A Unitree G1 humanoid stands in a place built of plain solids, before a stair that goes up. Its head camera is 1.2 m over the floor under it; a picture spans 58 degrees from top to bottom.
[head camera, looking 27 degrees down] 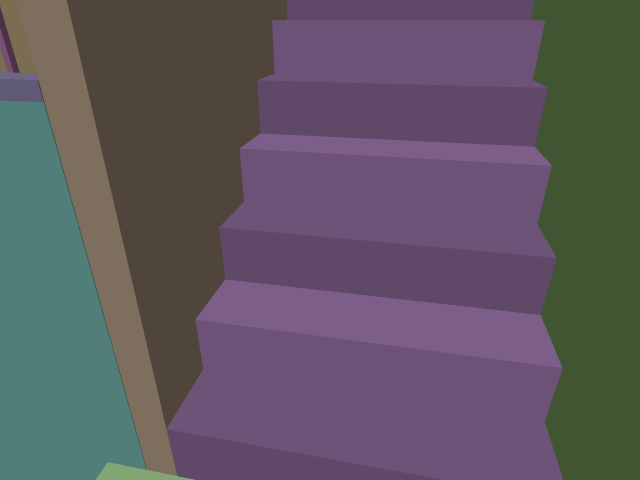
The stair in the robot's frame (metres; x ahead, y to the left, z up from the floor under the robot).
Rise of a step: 0.20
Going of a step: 0.23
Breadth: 1.02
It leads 11 degrees to the right of straight ahead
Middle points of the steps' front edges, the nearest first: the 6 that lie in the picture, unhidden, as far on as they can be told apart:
0.72 -0.08 0.20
0.94 -0.13 0.40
1.17 -0.17 0.60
1.39 -0.22 0.80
1.62 -0.26 1.00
1.85 -0.31 1.20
